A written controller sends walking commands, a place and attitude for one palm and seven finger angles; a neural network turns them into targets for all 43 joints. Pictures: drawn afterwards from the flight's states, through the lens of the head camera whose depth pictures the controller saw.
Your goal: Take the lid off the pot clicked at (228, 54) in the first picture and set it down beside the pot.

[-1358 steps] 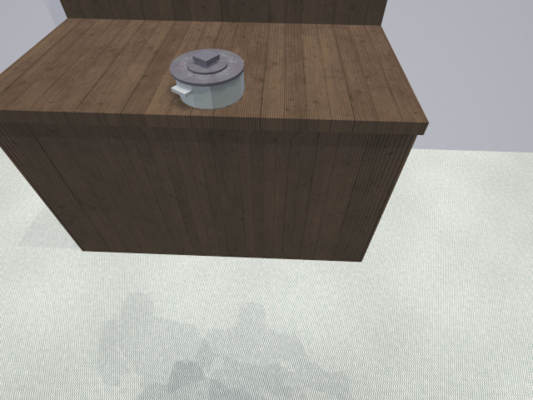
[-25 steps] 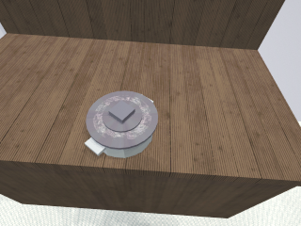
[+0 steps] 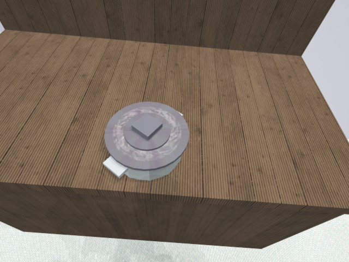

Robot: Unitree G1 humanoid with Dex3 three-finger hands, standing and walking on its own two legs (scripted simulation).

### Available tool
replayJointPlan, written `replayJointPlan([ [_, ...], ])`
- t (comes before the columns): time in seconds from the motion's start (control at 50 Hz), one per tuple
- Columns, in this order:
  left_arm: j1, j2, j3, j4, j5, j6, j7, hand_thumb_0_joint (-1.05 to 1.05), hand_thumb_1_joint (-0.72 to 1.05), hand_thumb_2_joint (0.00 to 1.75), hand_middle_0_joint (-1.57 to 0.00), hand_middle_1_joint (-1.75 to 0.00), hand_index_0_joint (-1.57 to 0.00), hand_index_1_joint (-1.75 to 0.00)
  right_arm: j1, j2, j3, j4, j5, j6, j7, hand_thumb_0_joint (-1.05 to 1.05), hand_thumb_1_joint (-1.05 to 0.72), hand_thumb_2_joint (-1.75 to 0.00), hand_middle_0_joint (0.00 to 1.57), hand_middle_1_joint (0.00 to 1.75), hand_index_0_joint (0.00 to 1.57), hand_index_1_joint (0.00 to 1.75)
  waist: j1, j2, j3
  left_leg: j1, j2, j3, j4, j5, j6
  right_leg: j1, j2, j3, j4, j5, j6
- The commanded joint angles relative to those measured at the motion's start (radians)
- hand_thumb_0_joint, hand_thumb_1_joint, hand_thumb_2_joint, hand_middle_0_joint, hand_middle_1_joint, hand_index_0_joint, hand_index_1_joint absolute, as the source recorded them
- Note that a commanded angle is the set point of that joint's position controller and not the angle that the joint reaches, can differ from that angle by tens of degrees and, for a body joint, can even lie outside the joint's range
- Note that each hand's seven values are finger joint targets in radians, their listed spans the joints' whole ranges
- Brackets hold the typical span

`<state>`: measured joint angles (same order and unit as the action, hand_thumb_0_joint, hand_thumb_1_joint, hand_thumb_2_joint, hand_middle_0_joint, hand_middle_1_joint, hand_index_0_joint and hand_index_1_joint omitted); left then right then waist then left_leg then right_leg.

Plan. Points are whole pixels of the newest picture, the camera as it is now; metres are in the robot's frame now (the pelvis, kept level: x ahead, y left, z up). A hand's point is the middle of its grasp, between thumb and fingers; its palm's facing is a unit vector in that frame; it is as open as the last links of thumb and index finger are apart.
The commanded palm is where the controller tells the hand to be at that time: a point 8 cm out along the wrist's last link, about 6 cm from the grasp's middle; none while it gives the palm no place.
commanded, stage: shuffle to correct the standing spot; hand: left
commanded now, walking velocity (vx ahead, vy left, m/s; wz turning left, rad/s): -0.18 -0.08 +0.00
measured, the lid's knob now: (147, 126) +0.39 +0.09 +0.09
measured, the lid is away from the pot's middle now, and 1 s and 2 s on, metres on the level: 0.00 0.00 0.00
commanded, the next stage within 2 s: come to a stop and stand still in 0.28 s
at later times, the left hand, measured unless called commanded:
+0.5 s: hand out of the picture -0.06 +0.15 -0.19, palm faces -0.01 -0.98 -0.20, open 7.4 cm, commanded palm none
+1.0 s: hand out of the picture -0.01 +0.20 -0.17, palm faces +0.02 -0.96 -0.27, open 7.4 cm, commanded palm none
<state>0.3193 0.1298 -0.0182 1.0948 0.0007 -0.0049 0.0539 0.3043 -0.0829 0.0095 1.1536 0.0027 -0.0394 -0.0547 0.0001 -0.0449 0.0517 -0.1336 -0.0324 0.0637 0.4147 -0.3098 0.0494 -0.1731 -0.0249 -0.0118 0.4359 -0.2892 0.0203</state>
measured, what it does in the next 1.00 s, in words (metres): shifts its weight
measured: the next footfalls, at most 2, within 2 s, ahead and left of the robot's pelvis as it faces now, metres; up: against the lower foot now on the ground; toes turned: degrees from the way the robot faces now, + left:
none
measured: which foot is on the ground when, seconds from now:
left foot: down 0.00-1.00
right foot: down 0.00-1.00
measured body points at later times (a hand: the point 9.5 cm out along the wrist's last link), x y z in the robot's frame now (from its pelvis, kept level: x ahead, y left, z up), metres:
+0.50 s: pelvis -0.07 -0.03 -0.01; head -0.03 -0.02 +0.44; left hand -0.05 +0.20 -0.17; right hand -0.03 -0.26 -0.17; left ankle -0.06 +0.08 -0.74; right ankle -0.04 -0.13 -0.74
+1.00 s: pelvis -0.05 +0.01 -0.01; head -0.04 -0.01 +0.44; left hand -0.01 +0.26 -0.15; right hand -0.06 -0.20 -0.18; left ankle -0.09 +0.08 -0.74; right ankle -0.06 -0.11 -0.73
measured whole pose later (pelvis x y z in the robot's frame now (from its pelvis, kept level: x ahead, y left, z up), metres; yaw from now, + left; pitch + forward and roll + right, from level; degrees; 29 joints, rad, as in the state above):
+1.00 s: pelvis -0.05 +0.01 -0.01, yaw +0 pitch +1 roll +0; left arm 0.28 0.18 0.03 0.99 0.01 0.03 0.04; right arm 0.36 -0.13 -0.02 1.01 -0.03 0.00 -0.05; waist -0.02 0.05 -0.02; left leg -0.24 -0.04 0.08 0.59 -0.37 0.08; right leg -0.34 -0.02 -0.04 0.70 -0.37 -0.03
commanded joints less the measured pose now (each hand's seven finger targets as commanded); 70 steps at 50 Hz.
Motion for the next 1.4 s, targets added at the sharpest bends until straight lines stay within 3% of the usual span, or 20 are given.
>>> replayJointPlan([
  [0.0,0.108,0.086,0.029,-0.037,0.002,0.001,0.013,0.00,0.90,0.90,-0.20,-0.30,-0.20,-0.30,0.079,-0.109,-0.026,-0.031,0.008,-0.001,-0.006,0.00,-0.90,-0.90,0.20,0.30,0.20,0.30,0.006,0.086,-0.030,0.049,0.188,-0.130,-0.010,0.687,0.006,-0.029,-0.096,0.069,0.019,0.356,-0.038],
  [0.22,0.084,0.100,0.045,-0.088,0.014,0.031,0.009,0.00,0.90,0.90,-0.20,-0.30,-0.20,-0.30,-0.001,-0.143,-0.056,-0.103,-0.002,0.033,0.005,0.00,-0.90,-0.90,0.20,0.30,0.20,0.30,0.014,0.089,-0.027,-0.102,0.236,-0.180,0.000,0.432,0.053,-0.061,-0.048,0.039,0.109,0.164,-0.028],
  [0.38,0.066,0.134,0.047,-0.129,0.028,0.034,0.004,0.00,0.90,0.90,-0.20,-0.30,-0.20,-0.30,-0.033,-0.145,-0.071,-0.156,-0.006,0.058,0.020,0.00,-0.90,-0.90,0.20,0.30,0.20,0.30,0.001,0.032,-0.023,-0.195,0.162,-0.122,0.101,0.067,0.018,-0.133,-0.079,0.121,0.084,0.190,-0.065],
  [0.42,0.049,0.162,0.042,-0.137,0.029,0.021,0.000,0.00,0.90,0.90,-0.20,-0.30,-0.20,-0.30,0.007,-0.107,-0.065,-0.154,-0.005,0.064,0.026,0.00,-0.90,-0.90,0.20,0.30,0.20,0.30,-0.011,-0.073,-0.040,-0.165,0.076,-0.059,0.179,-0.136,-0.018,-0.178,-0.150,0.230,-0.081,-0.044,-0.108],
  [0.48,-0.017,0.192,0.045,-0.143,0.027,0.019,-0.003,0.00,0.90,0.90,-0.20,-0.30,-0.20,-0.30,0.063,-0.087,-0.057,-0.114,-0.012,0.072,0.039,0.00,-0.90,-0.90,0.20,0.30,0.20,0.30,-0.037,-0.127,0.003,-0.030,0.045,-0.029,0.305,-0.088,-0.035,-0.381,-0.190,0.290,-0.288,-0.480,-0.115],
  [0.58,-0.002,0.158,0.038,-0.126,0.021,0.004,-0.004,0.00,0.90,0.90,-0.20,-0.30,-0.20,-0.30,0.129,-0.066,-0.031,-0.078,-0.019,0.049,0.040,0.00,-0.90,-0.90,0.20,0.30,0.20,0.30,-0.027,-0.002,0.112,-0.066,0.082,-0.055,0.093,-0.055,-0.018,-0.366,-0.113,0.185,-0.209,-0.367,-0.098],
  [0.66,0.081,0.115,0.027,-0.097,0.012,-0.004,-0.004,0.00,0.90,0.90,-0.20,-0.30,-0.20,-0.30,0.095,-0.076,-0.018,-0.086,-0.014,0.007,0.030,0.00,-0.90,-0.90,0.20,0.30,0.20,0.30,0.032,0.230,0.041,-0.235,0.165,-0.187,-0.092,-0.004,0.017,-0.080,-0.049,0.084,-0.037,0.012,-0.067],
  [0.68,0.149,0.165,0.034,-0.040,0.015,-0.007,0.025,0.00,0.90,0.90,-0.20,-0.30,-0.20,-0.30,-0.083,-0.168,-0.038,-0.177,-0.003,0.019,0.027,0.00,-0.90,-0.90,0.20,0.30,0.20,0.30,0.060,0.219,0.020,-0.196,0.136,-0.049,0.122,0.041,-0.046,-0.075,-0.100,0.075,-0.005,0.241,-0.066],
  [0.7,0.074,0.193,0.034,-0.096,0.016,-0.016,0.014,0.00,0.90,0.90,-0.20,-0.30,-0.20,-0.30,0.010,-0.111,-0.032,-0.204,-0.010,0.026,0.030,0.00,-0.90,-0.90,0.20,0.30,0.20,0.30,-0.005,0.189,-0.091,-0.176,0.064,-0.074,0.135,-0.035,-0.045,-0.074,-0.141,0.179,0.003,0.139,-0.104],
  [0.72,0.020,0.204,0.044,-0.120,0.012,-0.016,0.002,0.00,0.90,0.90,-0.20,-0.30,-0.20,-0.30,0.041,-0.107,-0.037,-0.192,-0.013,0.025,0.031,0.00,-0.90,-0.90,0.20,0.30,0.20,0.30,-0.015,0.206,-0.164,-0.121,0.077,-0.093,0.085,0.031,-0.032,-0.059,-0.148,0.152,0.052,0.160,-0.130],
  [0.78,0.009,0.123,0.042,-0.160,0.020,0.008,-0.005,0.00,0.90,0.90,-0.20,-0.30,-0.20,-0.30,0.089,-0.180,-0.056,-0.219,-0.014,0.020,0.015,0.00,-0.90,-0.90,0.20,0.30,0.20,0.30,-0.017,0.247,-0.096,-0.105,0.265,-0.287,-0.019,0.420,0.050,-0.196,0.008,-0.034,0.235,0.019,-0.061],
  [0.82,0.027,0.098,0.038,-0.153,0.019,0.012,-0.004,0.00,0.90,0.90,-0.20,-0.30,-0.20,-0.30,0.125,-0.187,-0.057,-0.214,-0.019,0.015,0.004,0.00,-0.90,-0.90,0.20,0.30,0.20,0.30,-0.011,0.189,-0.091,-0.021,0.325,-0.332,-0.018,0.702,0.108,-0.268,0.022,-0.030,0.349,-0.175,-0.056],
  [0.86,0.013,0.086,0.049,-0.155,0.020,0.019,-0.006,0.00,0.90,0.90,-0.20,-0.30,-0.20,-0.30,0.128,-0.193,-0.064,-0.207,-0.024,0.017,-0.002,0.00,-0.90,-0.90,0.20,0.30,0.20,0.30,-0.014,0.117,-0.052,-0.036,0.345,-0.327,-0.010,0.729,0.135,-0.304,0.003,-0.008,0.417,-0.198,-0.052],
  [0.92,0.009,0.073,0.056,-0.155,0.013,0.019,-0.015,0.00,0.90,0.90,-0.20,-0.30,-0.20,-0.30,0.075,-0.180,-0.059,-0.204,-0.030,0.015,0.001,0.00,-0.90,-0.90,0.20,0.30,0.20,0.30,0.012,0.064,-0.020,-0.100,0.308,-0.271,-0.011,0.608,0.120,-0.225,-0.013,-0.003,0.306,-0.124,-0.049],
  [0.96,0.043,0.074,0.058,-0.144,0.014,0.014,-0.015,0.00,0.90,0.90,-0.20,-0.30,-0.20,-0.30,0.045,-0.179,-0.055,-0.203,-0.026,0.018,0.005,0.00,-0.90,-0.90,0.20,0.30,0.20,0.30,0.025,0.054,-0.011,-0.163,0.242,-0.227,0.036,0.424,0.062,-0.110,-0.012,0.010,0.122,0.042,-0.055],
  [1.0,0.042,0.108,0.056,-0.146,0.021,0.007,-0.008,0.00,0.90,0.90,-0.20,-0.30,-0.20,-0.30,0.053,-0.141,-0.049,-0.199,-0.015,0.021,0.009,0.00,-0.90,-0.90,0.20,0.30,0.20,0.30,-0.001,-0.032,-0.004,-0.190,0.132,-0.133,0.105,0.209,0.004,-0.087,-0.095,0.132,0.077,0.294,-0.109],
  [1.04,-0.005,0.130,0.045,-0.158,0.017,0.003,-0.007,0.00,0.90,0.90,-0.20,-0.30,-0.20,-0.30,0.078,-0.108,-0.042,-0.187,-0.013,0.023,0.018,0.00,-0.90,-0.90,0.20,0.30,0.20,0.30,-0.031,0.016,-0.011,-0.146,0.079,-0.124,0.073,0.056,-0.015,-0.135,-0.146,0.153,0.057,0.271,-0.140],
  [1.08,-0.030,0.127,0.046,-0.173,0.015,-0.002,-0.005,0.00,0.90,0.90,-0.20,-0.30,-0.20,-0.30,0.075,-0.134,-0.040,-0.176,-0.018,0.023,0.020,0.00,-0.90,-0.90,0.20,0.30,0.20,0.30,-0.034,-0.040,-0.052,-0.075,0.113,-0.124,0.064,0.189,-0.007,-0.127,-0.097,0.124,0.069,0.257,-0.111],
  [1.14,-0.020,0.121,0.042,-0.168,0.011,-0.003,-0.002,0.00,0.90,0.90,-0.20,-0.30,-0.20,-0.30,0.035,-0.152,-0.037,-0.171,-0.018,0.011,0.020,0.00,-0.90,-0.90,0.20,0.30,0.20,0.30,-0.010,0.029,-0.050,-0.065,0.139,-0.145,0.021,0.306,-0.004,-0.072,-0.073,0.089,0.062,0.264,-0.080],
  [1.38,-0.014,0.138,0.033,-0.142,0.010,-0.015,-0.008,0.00,0.90,0.90,-0.20,-0.30,-0.20,-0.30,0.015,-0.149,-0.020,-0.131,-0.015,0.011,0.024,0.00,-0.90,-0.90,0.20,0.30,0.20,0.30,-0.008,0.045,-0.024,-0.042,0.128,-0.118,-0.034,0.196,-0.018,-0.015,-0.094,0.112,-0.044,0.246,-0.082],
])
